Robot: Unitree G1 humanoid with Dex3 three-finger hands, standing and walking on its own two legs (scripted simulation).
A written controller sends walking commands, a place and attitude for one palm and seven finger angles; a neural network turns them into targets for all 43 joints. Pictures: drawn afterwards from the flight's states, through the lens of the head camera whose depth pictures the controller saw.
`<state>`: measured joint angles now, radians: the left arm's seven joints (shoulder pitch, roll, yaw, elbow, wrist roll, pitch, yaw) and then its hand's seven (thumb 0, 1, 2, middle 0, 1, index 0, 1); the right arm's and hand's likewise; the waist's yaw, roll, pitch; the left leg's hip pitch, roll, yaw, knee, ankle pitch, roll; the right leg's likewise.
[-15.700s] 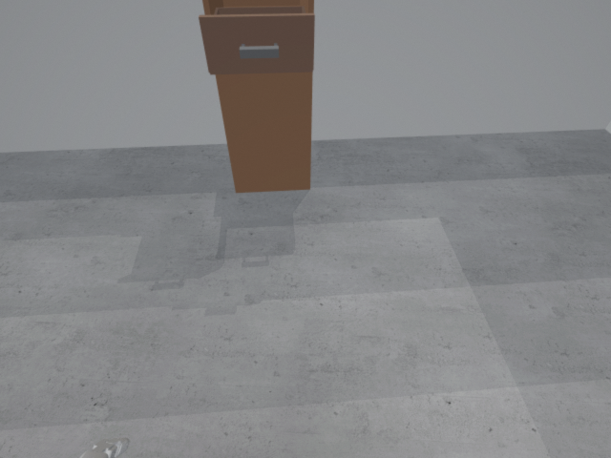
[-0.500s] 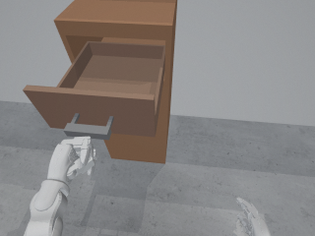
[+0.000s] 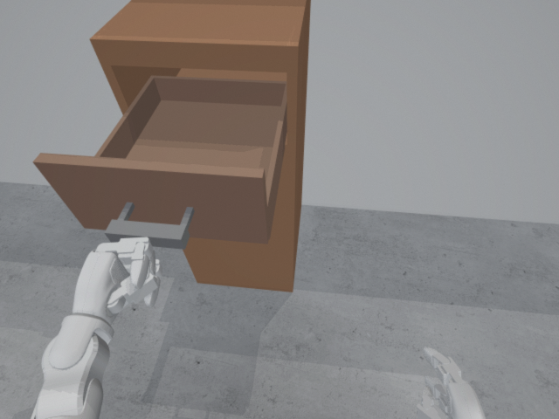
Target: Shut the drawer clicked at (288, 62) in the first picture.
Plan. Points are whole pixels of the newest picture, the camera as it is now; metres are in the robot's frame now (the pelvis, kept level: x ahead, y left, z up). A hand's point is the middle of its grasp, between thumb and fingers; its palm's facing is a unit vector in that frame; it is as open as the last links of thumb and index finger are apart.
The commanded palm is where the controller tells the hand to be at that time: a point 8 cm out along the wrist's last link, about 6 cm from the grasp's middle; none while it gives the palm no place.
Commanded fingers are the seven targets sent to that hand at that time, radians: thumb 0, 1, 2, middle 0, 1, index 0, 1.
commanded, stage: push the drawer shut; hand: left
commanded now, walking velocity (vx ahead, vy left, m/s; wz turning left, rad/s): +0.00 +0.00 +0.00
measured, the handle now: (153, 222) +0.38 +0.21 +0.07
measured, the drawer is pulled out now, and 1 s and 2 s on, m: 0.27 0.18 0.06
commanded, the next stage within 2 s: none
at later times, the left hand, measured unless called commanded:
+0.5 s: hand (163, 248) +0.33 +0.18 +0.07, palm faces -0.07 -1.00 -0.05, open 3.0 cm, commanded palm +0.32 +0.23 +0.07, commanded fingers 0.00 0.90 0.90 -1.40 -1.60 -1.40 -1.60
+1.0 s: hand (176, 220) +0.38 +0.18 +0.07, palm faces -0.08 -1.00 -0.04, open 3.3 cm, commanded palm +0.37 +0.23 +0.07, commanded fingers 0.00 0.90 0.90 -1.40 -1.60 -1.40 -1.60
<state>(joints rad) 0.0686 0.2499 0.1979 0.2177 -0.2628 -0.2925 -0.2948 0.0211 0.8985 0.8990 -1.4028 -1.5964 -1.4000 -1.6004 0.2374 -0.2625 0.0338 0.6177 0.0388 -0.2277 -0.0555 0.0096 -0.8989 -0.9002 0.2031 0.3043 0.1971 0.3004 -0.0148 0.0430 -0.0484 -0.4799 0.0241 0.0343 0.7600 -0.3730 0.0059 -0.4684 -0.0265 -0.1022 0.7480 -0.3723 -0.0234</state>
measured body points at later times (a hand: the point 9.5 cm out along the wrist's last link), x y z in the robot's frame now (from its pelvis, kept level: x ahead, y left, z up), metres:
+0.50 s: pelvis -0.01 +0.00 +0.00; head +0.04 -0.01 +0.45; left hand +0.33 +0.24 +0.07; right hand +0.13 -0.25 -0.10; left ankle +0.01 +0.12 -0.71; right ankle +0.01 -0.10 -0.71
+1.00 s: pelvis -0.01 +0.01 +0.00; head +0.04 +0.00 +0.44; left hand +0.38 +0.23 +0.08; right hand +0.08 -0.25 -0.12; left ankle +0.01 +0.12 -0.71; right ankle +0.01 -0.10 -0.71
